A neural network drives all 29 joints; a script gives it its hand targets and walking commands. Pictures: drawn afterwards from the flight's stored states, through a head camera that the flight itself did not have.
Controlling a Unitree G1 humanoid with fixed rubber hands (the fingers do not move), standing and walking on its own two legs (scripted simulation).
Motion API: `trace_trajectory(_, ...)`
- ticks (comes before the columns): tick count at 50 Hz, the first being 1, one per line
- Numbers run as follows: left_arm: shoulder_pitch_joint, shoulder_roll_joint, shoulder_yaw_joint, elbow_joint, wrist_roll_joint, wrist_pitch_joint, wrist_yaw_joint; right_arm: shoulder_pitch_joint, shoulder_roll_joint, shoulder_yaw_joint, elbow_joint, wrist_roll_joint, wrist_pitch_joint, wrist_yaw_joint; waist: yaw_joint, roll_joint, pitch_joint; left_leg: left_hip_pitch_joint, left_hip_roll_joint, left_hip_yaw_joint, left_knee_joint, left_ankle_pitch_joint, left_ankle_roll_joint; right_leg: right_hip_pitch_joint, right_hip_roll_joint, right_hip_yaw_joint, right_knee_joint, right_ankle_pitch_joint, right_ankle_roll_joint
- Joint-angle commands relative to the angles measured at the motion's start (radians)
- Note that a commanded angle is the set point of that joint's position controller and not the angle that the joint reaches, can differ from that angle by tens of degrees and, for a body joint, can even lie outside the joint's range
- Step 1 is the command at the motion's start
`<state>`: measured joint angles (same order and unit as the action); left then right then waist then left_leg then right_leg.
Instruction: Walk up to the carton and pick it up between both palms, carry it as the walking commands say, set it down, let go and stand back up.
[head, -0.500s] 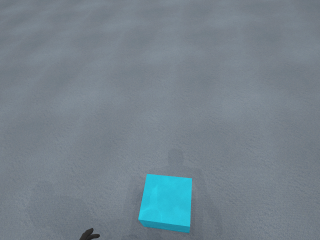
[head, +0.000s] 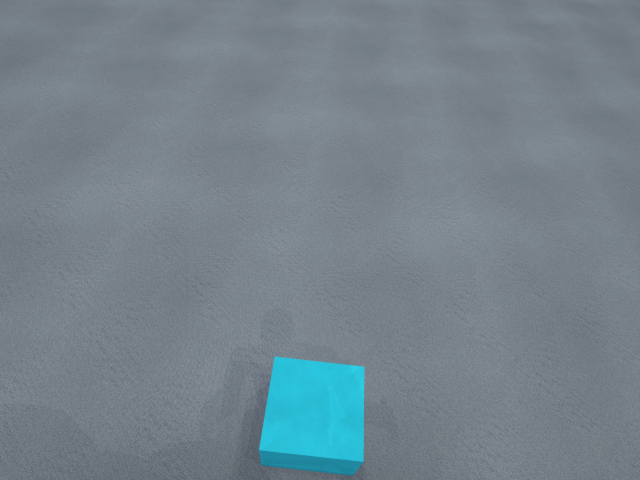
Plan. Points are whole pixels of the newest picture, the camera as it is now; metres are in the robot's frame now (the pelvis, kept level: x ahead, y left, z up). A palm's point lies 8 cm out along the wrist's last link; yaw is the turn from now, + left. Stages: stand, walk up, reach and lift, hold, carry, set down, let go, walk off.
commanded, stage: walk up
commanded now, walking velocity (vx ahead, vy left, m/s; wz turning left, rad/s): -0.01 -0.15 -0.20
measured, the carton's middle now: (313, 415) +0.41 +0.00 -0.69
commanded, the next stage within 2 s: stand in 1.82 s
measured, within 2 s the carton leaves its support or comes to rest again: neither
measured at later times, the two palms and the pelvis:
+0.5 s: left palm out of the picture +0.05 +0.19 -0.14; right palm out of the picture +0.00 -0.28 -0.14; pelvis +0.00 -0.04 +0.00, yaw -1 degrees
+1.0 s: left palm out of the picture +0.02 +0.28 -0.15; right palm out of the picture +0.03 -0.20 -0.13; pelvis -0.01 +0.04 +0.00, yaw -3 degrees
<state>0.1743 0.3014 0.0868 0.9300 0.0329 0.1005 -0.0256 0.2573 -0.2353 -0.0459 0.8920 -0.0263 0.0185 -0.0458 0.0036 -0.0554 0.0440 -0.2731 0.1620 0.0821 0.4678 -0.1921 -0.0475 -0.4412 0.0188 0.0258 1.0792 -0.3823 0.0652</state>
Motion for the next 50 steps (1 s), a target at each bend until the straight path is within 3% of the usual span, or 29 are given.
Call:
trace_trajectory(1,-0.026,0.024,-0.004,-0.061,-0.004,-0.002,-0.015,0.079,-0.213,-0.05,-0.009,-0.006,-0.005,-0.009,-0.027,0.279,-0.021,0.124,0.22,-0.171,-0.188,0.084,0.163,-0.053,-0.035,0.005,-0.118,-0.016,0.004)
trace_trajectory(4,0.013,0.005,-0.017,-0.052,-0.018,-0.031,-0.002,0.004,-0.194,-0.046,-0.018,-0.017,-0.004,0.016,-0.03,0.385,-0.035,0.03,0.151,-0.1,-0.174,0.02,0.159,0.142,-0.015,-0.052,-0.371,-0.048,-0.019)
trace_trajectory(6,0.091,-0.004,-0.02,-0.022,-0.014,-0.05,0.008,-0.004,-0.2,-0.051,-0.003,-0.004,0.014,0.025,0.002,0.336,-0.038,0.007,0.137,-0.087,-0.113,0.065,0.134,0.269,0.016,-0.114,-0.604,0.079,-0.02)
trace_trajectory(7,0.123,0.007,-0.017,-0.01,-0.004,-0.066,0.015,0.027,-0.176,-0.043,0.007,0.008,0.018,0.03,0.012,0.265,-0.046,-0.036,0.109,-0.067,-0.039,0.058,0.098,0.348,-0.007,-0.091,-0.723,0.119,-0.022)
trace_trajectory(8,0.143,0.046,-0.008,-0.014,0.001,-0.087,0.018,0.064,-0.101,-0.021,0.005,0.012,0.018,0.036,0.013,0.093,-0.068,-0.09,0.034,-0.012,0.078,-0.025,0.05,0.406,-0.13,0.04,-0.825,0.093,-0.03)
trace_trajectory(9,0.104,0.145,0.008,-0.046,0.007,-0.097,0.021,0.051,-0.034,0.003,-0.041,0.014,0.016,0.035,0.005,-0.197,-0.043,-0.233,-0.082,0.024,0.187,-0.326,-0.001,0.352,-0.363,0.343,-0.913,0.175,-0.1)
trace_trajectory(10,0.101,0.156,0.01,-0.038,0.003,-0.097,0.024,-0.02,-0.084,-0.009,-0.041,0.006,0.034,0.022,0.044,-0.24,0.007,-0.163,-0.053,-0.063,0.253,-0.365,0.018,0.203,-0.378,0.367,-0.931,0.127,-0.175)
trace_trajectory(12,-0.021,0.04,-0.036,-0.048,-0.001,-0.103,0.032,0.043,-0.079,0.001,0.018,0.011,0.036,0.04,-0.02,-0.167,0.038,-0.099,-0.075,-0.101,0.287,-0.217,0.036,0.189,-0.257,0.181,-0.918,0.123,-0.166)
trace_trajectory(14,-0.027,0.009,-0.056,-0.028,-0.007,-0.109,0.043,0.065,-0.077,0.002,0.053,0.01,0.023,0.046,-0.026,-0.153,0.03,-0.075,-0.097,-0.081,0.246,-0.158,0.035,0.252,-0.2,0.094,-0.867,0.298,-0.163)
trace_trajectory(18,0.049,0.025,-0.05,0.037,-0.01,-0.117,0.047,0.056,-0.052,0.017,0.073,0.013,0.004,0.028,-0.006,-0.112,-0.008,-0.005,-0.112,-0.045,0.062,-0.12,0.037,0.336,-0.22,0.075,-0.791,0.465,-0.194)
trace_trajectory(20,0.063,0.011,-0.044,0.065,-0.013,-0.111,0.049,0.095,-0.045,0.016,0.103,0.01,-0.008,0.018,-0.017,-0.081,-0.012,0.095,-0.089,-0.03,-0.105,0.06,0.035,0.319,-0.203,0.073,-0.765,0.45,-0.155)
trace_trajectory(22,0.092,-0.04,-0.049,0.077,-0.017,-0.111,0.055,0.088,-0.072,0.007,0.107,0.008,-0.024,0.017,0.01,0.044,-0.016,0.175,-0.004,-0.112,-0.118,0.233,0.054,0.259,-0.133,0.041,-0.75,0.34,-0.108)
trace_trajectory(23,0.076,-0.051,-0.051,0.081,-0.02,-0.107,0.057,0.071,-0.066,0.006,0.117,0.014,-0.025,0.02,0.003,0.114,-0.009,0.135,-0.01,-0.128,-0.116,0.24,0.065,0.282,-0.108,0.011,-0.765,0.268,-0.088)
trace_trajectory(25,0.072,-0.039,-0.045,0.098,-0.018,-0.11,0.057,0.061,-0.036,0.011,0.13,0.014,-0.026,0.018,-0.005,0.124,-0.008,0.135,-0.022,-0.122,-0.136,0.212,0.063,0.302,-0.109,0.012,-0.762,0.254,-0.081)
trace_trajectory(26,0.05,-0.013,-0.027,0.096,-0.002,-0.111,0.06,0.047,-0.044,0.003,0.136,0.011,-0.021,0.014,0.0,0.127,-0.001,0.115,-0.032,-0.089,-0.112,0.193,0.056,0.302,-0.128,0.026,-0.746,0.29,-0.073)
trace_trajectory(27,0.177,0.131,0.02,0.106,0.002,-0.103,0.09,0.019,-0.151,-0.041,0.099,0.003,0.016,0.028,0.044,0.209,0.034,-0.115,-0.129,-0.009,0.081,0.093,0.013,0.392,-0.329,0.243,-0.736,0.413,-0.139)
trace_trajectory(28,0.231,0.166,0.034,0.11,-0.005,-0.107,0.097,0.036,-0.084,-0.029,0.085,0.004,0.03,0.031,0.06,0.023,-0.002,-0.226,-0.135,0.007,0.241,-0.172,-0.012,0.423,-0.462,0.35,-0.775,0.494,-0.233)
trace_trajectory(29,0.241,0.157,0.032,0.106,-0.004,-0.107,0.105,0.012,-0.065,-0.03,0.069,0.001,0.044,0.036,0.08,-0.055,0.004,-0.294,-0.117,-0.055,0.472,-0.308,-0.017,0.385,-0.538,0.388,-0.807,0.578,-0.304)
trace_trajectory(30,0.194,0.116,0.019,0.088,-0.002,-0.106,0.106,0.005,-0.051,-0.026,0.07,-0.005,0.048,0.036,0.063,-0.039,-0.002,-0.262,-0.092,-0.1,0.553,-0.278,-0.023,0.325,-0.498,0.308,-0.802,0.559,-0.304)
trace_trajectory(32,0.081,0.061,-0.001,0.066,0.008,-0.102,0.095,0.011,-0.06,-0.03,0.059,0.008,0.043,0.042,0.009,-0.116,0.012,-0.199,-0.075,-0.12,0.513,-0.184,-0.012,0.227,-0.384,0.167,-0.792,0.422,-0.237)
trace_trajectory(35,0.086,0.06,0.0,0.072,0.018,-0.103,0.079,-0.015,-0.037,-0.012,0.049,0.009,0.04,0.052,0.013,-0.187,0.008,-0.068,-0.127,-0.037,0.252,-0.192,-0.007,0.189,-0.294,0.067,-0.761,0.427,-0.185)
trace_trajectory(37,0.126,0.034,-0.006,0.107,-0.002,-0.091,0.058,0.045,-0.006,0.002,0.079,0.023,0.012,0.034,-0.03,-0.205,-0.04,0.123,-0.175,0.052,-0.012,-0.029,-0.002,0.199,-0.165,-0.029,-0.685,0.382,-0.134)
trace_trajectory(38,0.166,0.01,-0.012,0.119,-0.001,-0.091,0.052,0.084,-0.034,-0.007,0.107,0.015,0.0,0.019,-0.03,-0.128,-0.036,0.21,-0.15,0.04,-0.099,0.048,-0.013,0.153,-0.139,-0.048,-0.614,0.32,-0.108)
trace_trajectory(39,0.186,-0.042,-0.019,0.104,0.005,-0.094,0.052,0.126,-0.1,-0.019,0.116,0.001,-0.013,0.014,-0.032,0.046,-0.055,0.278,-0.011,-0.09,-0.133,0.128,-0.009,0.08,-0.103,-0.058,-0.524,0.147,-0.073)
trace_trajectory(40,0.218,-0.101,-0.029,0.072,0.004,-0.092,0.059,0.136,-0.183,-0.028,0.094,-0.008,-0.025,0.013,0.001,0.303,-0.054,0.221,0.241,-0.353,-0.19,0.473,0.05,0.029,-0.05,-0.064,-0.399,-0.202,-0.025)
trace_trajectory(41,0.178,-0.057,-0.023,0.069,-0.011,-0.068,0.068,0.111,-0.233,-0.041,0.097,-0.01,-0.02,0.015,-0.048,0.349,-0.072,0.127,0.264,-0.366,-0.203,0.404,0.18,0.079,-0.048,-0.014,-0.298,-0.256,-0.036)
trace_trajectory(44,0.153,-0.029,-0.012,0.095,-0.014,-0.06,0.056,-0.024,-0.117,-0.012,0.08,-0.003,-0.019,0.006,0.005,0.227,-0.021,0.084,0.139,-0.188,-0.153,0.379,0.178,0.077,-0.055,0.02,-0.164,-0.133,-0.041)
trace_trajectory(46,0.171,-0.03,-0.008,0.121,-0.01,-0.054,0.054,-0.025,-0.098,-0.006,0.081,-0.002,-0.028,0.002,0.014,0.199,-0.036,0.085,0.136,-0.164,-0.143,0.406,0.186,0.096,-0.049,0.004,-0.147,-0.099,-0.038)
trace_trajectory(50,0.116,-0.08,-0.024,0.111,-0.013,-0.05,0.059,-0.003,-0.073,-0.002,0.118,-0.008,-0.023,0.001,-0.008,0.243,-0.015,0.073,0.108,-0.156,-0.152,0.294,0.204,0.131,-0.052,-0.021,-0.319,-0.078,-0.041)
